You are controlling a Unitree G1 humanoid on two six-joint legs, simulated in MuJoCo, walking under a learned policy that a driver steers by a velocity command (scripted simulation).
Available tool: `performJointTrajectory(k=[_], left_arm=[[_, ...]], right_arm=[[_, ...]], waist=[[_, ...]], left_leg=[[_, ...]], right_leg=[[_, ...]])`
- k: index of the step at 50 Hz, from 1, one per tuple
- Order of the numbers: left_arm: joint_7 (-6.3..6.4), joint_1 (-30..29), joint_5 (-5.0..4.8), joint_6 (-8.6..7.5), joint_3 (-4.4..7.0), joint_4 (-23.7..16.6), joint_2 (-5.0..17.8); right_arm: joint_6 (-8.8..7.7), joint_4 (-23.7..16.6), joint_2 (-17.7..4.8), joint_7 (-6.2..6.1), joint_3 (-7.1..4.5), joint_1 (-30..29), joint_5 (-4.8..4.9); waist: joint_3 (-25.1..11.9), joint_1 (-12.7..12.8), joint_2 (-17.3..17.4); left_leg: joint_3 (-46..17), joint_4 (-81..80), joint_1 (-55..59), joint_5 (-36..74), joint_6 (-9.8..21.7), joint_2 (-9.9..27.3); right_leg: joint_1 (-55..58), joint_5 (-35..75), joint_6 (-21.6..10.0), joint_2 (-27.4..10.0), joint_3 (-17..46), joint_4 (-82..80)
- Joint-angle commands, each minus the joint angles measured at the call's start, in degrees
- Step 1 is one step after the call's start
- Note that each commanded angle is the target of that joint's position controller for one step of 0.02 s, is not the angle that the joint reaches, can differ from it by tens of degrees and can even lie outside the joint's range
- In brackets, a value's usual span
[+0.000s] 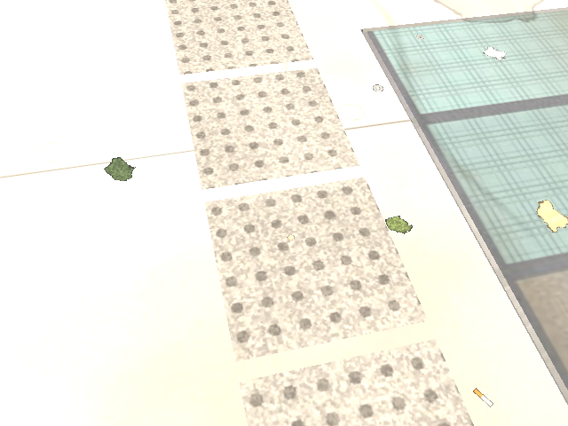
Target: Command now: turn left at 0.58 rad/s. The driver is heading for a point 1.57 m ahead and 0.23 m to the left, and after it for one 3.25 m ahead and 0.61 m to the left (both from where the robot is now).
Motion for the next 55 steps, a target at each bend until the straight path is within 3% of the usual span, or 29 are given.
performJointTrajectory(k=[1,4,5,6,7,8,9,10,11,14,19,23,25,26,27,28,29,30,32,35,39,43,46,47,48,49,50,51,55], left_arm=[[-0.74,-0.83,-0.27,-1.57,0.85,-3.62,5.4],[-1.71,5.08,-0.21,-2.36,1.17,-2.3,6.24],[-1.61,7.13,0.44,-2.24,1.92,-1.9,9.04],[-0.9,5.72,1.18,-1.49,2.39,-2.65,12.7],[-1.2,5.44,3.01,-1.26,2.14,-3.04,12.48],[-1.1,3.0,2.65,-1.38,1.39,-4.61,9.67],[-0.82,0.65,1.9,-1.27,0.83,-5.22,7.35],[-0.59,-0.43,1.14,-1.09,0.42,-5.83,6.29],[-0.28,-0.42,0.63,-0.91,0.24,-5.83,6.22],[0.69,2.92,1.13,-0.06,0.37,-5.19,7.55],[0.41,3.51,0.89,0.72,1.42,-5.88,11.12],[-0.68,3.29,-0.47,0.7,1.84,-6.2,12.35],[-1.02,3.78,-1.43,0.64,1.57,-5.59,10.95],[-1.47,7.57,-0.41,0.51,0.91,-4.42,8.17],[-1.95,6.98,2.98,0.35,-0.73,-7.3,3.65],[-1.41,0.71,1.79,0.01,-0.01,-9.48,6.33],[-1.02,-1.11,0.18,0.18,0.6,-9.93,8.24],[-0.66,0.31,-0.21,0.4,0.83,-9.27,8.6],[-0.08,3.0,0.59,0.97,1.21,-7.5,9.11],[-0.31,5.32,0.28,1.03,0.96,-6.95,7.77],[-0.5,3.7,0.53,1.11,-0.09,-7.75,5.81],[-0.97,3.47,0.32,0.75,-0.41,-8.1,6.07],[-1.36,5.4,0.35,0.1,-0.72,-7.66,5.23],[-1.62,6.82,0.87,-0.29,-1.06,-7.22,4.65],[-1.63,7.83,1.69,-0.64,-1.06,-7.11,5.98],[-1.39,8.39,1.91,-0.67,-0.4,-7.57,10.04],[-1.64,6.11,1.25,-0.57,-0.46,-6.56,9.66],[-2.05,4.06,0.92,-0.71,-1.23,-7.54,6.28],[-2.04,5.76,1.22,-1.91,-1.83,-6.56,5.88]], right_arm=[[-0.03,-4.28,-10.31,-0.04,-2.44,-1.48,0.04],[0.85,-5.87,-9.71,-0.48,-1.92,-4.34,0.86],[1.02,-6.43,-7.7,-0.69,-1.32,-3.23,0.69],[0.89,-6.36,-3.74,-0.44,-0.41,1.34,0.03],[0.25,-7.55,-8.07,-0.21,-1.77,1.23,0.38],[0.07,-6.32,-12.34,0.0,-3.07,1.84,0.38],[0.42,-5.42,-12.66,0.12,-3.55,2.09,0.63],[1.18,-4.58,-11.04,-0.01,-3.37,2.58,0.68],[1.65,-4.96,-9.65,0.14,-2.97,2.2,0.57],[1.67,-7.74,-6.68,0.74,-1.75,-1.98,1.27],[1.51,-10.41,-5.45,1.91,-0.53,-3.84,0.72],[2.3,-10.71,-6.86,3.01,-1.22,-1.75,0.77],[2.51,-9.31,-7.36,3.08,-2.02,2.57,0.65],[2.38,-8.71,-10.66,2.39,-3.3,5.65,0.71],[2.09,-10.19,-18.29,1.31,-4.68,6.82,0.23],[0.45,-11.24,-16.15,2.32,-3.69,7.82,-1.78],[-0.86,-10.99,-14.46,2.75,-3.16,5.76,-1.92],[-1.48,-10.73,-12.64,2.44,-2.72,2.67,-1.02],[-1.33,-11.25,-9.71,1.63,-1.41,-1.52,-0.19],[-1.57,-11.21,-8.02,0.92,-0.41,-1.47,-1.06],[-1.49,-10.06,-7.77,0.66,-0.05,-1.32,-1.16],[-1.14,-8.73,-8.11,1.39,0.2,-1.54,-1.43],[-0.99,-7.68,-6.44,1.8,1.12,-2.93,-0.89],[-1.03,-7.04,-5.42,1.85,1.59,-2.76,-0.59],[-1.45,-6.34,-4.06,1.85,2.11,-0.81,-1.08],[-1.95,-5.91,-3.9,2.06,2.13,2.05,-2.16],[-2.05,-5.6,-3.12,2.05,2.07,3.72,-2.0],[-1.88,-5.26,-4.78,1.95,1.95,0.69,-2.25],[-0.47,-5.31,-4.7,1.48,1.58,-1.48,-1.42]], waist=[[-7.25,0.19,9.69],[-8.18,3.84,8.95],[-9.56,3.45,4.77],[-10.35,-0.84,-10.73],[-8.6,-0.17,-16.5],[-7.41,-0.56,-10.15],[-6.29,-1.19,-7.67],[-5.27,-1.23,-6.73],[-4.09,-0.62,-7.14],[-3.31,1.99,-8.66],[-5.41,3.4,-9.59],[-4.88,2.21,-9.82],[-5.54,-0.25,-7.55],[-7.22,-0.5,0.87],[-8.07,1.49,20.17],[-12.44,-3.32,14.46],[-9.55,-2.46,9.67],[-7.18,-0.56,8.04],[-6.17,1.46,7.2],[-7.63,2.05,7.81],[-6.05,0.8,8.13],[-3.96,-0.38,8.37],[-3.85,1.27,7.21],[-4.05,2.66,5.92],[-5.69,2.25,3.68],[-7.15,-0.33,-2.64],[-7.37,-2.76,-8.96],[-5.88,-0.8,-7.16],[-4.2,0.99,-3.49]], left_leg=[[-18.33,-4.55,9.31,17.78,9.54,14.23],[-18.54,-0.29,7.27,18.42,5.69,10.71],[-15.76,4.8,1.54,9.06,2.73,7.58],[-5.6,17.54,-8.1,-15.84,-0.74,-1.12],[-1.78,28.58,-17.05,-27.91,-3.13,-3.56],[-2.45,37.16,-17.54,-24.19,-4.42,0.1],[-1.54,39.99,-17.85,-20.01,-5.32,0.94],[-0.72,41.9,-18.25,-17.2,-6.48,1.61],[-0.06,43.33,-19.26,-14.63,-7.47,2.09],[4.15,36.88,-19.88,-10.96,-8.83,3.76],[8.14,22.44,-10.99,-10.42,-8.18,6.7],[11.17,11.48,-3.78,-7.33,-5.26,5.76],[12.2,0.12,5.6,1.3,-1.92,3.73],[5.54,-3.91,15.44,14.03,0.77,6.74],[-17.27,-2.64,24.44,38.88,9.08,23.23],[-23.52,-5.24,19.42,35.29,18.09,27.31],[-18.66,-6.57,17.25,29.25,16.45,24.23],[-13.89,-6.85,14.98,23.19,12.88,21.09],[-9.16,-7.21,10.56,20.03,9.54,17.48],[-6.53,-8.14,9.46,20.35,9.78,15.83],[-6.75,-8.65,9.55,13.33,9.74,15.3],[-8.33,-8.32,5.96,7.98,10.39,15.22],[-9.13,-5.76,5.07,9.2,9.07,14.27],[-8.35,-4.72,3.83,9.4,7.17,13.08],[-7.41,-3.46,2.24,7.49,4.34,11.06],[-3.71,0.42,0.16,2.24,1.64,6.89],[0.61,-0.76,3.22,-2.42,-0.45,3.81],[0.77,-0.7,5.78,-1.12,-1.47,4.08],[-0.67,-0.18,5.77,6.03,0.03,5.07]], right_leg=[[0.64,-1.35,-0.4,1.01,-0.17,-4.94],[11.47,9.95,-2.24,0.4,-1.31,-20.96],[19.33,15.73,-4.53,-6.24,3.07,-23.23],[26.03,31.65,-10.04,-18.36,14.21,-22.08],[23.62,36.56,-19.54,-25.29,24.22,-23.46],[22.17,34.83,-20.2,-24.46,19.98,-23.29],[21.22,31.95,-17.44,-20.4,13.79,-22.49],[20.72,28.48,-15.51,-17.39,9.34,-22.36],[20.31,28.21,-15.46,-16.57,7.2,-22.65],[22.27,27.9,-16.47,-15.51,2.22,-24.36],[22.45,29.45,-16.67,-17.8,-2.48,-24.13],[20.8,26.71,-14.61,-19.2,-4.51,-21.25],[16.86,21.33,-10.21,-17.55,-7.84,-14.26],[9.34,12.37,-5.72,-13.94,-12.39,-3.94],[-8.79,-20.16,-0.1,-5.6,-15.23,15.52],[-12.4,-22.68,0.08,-2.21,-4.82,25.5],[-13.36,-18.28,-0.87,-3.42,-2.78,28.63],[-13.54,-12.77,-1.7,-4.65,-2.43,27.26],[-9.84,-5.76,-1.33,-5.23,-2.38,25.0],[-5.74,-0.63,-0.44,-4.08,-3.01,22.48],[-2.74,0.21,0.37,-4.64,-2.68,9.5],[3.59,-2.26,-0.11,-4.03,-3.75,0.21],[9.55,2.07,-1.33,-3.19,-4.7,-10.63],[14.3,10.39,-2.13,-3.23,-4.74,-18.75],[19.81,19.09,-3.21,-5.98,-1.45,-20.55],[23.4,30.78,-5.48,-11.31,2.62,-18.25],[17.65,22.46,-8.78,-11.93,3.25,-17.49],[14.33,14.79,-8.38,-9.72,2.24,-18.61],[13.53,12.55,-5.04,-6.47,-1.31,-17.26]])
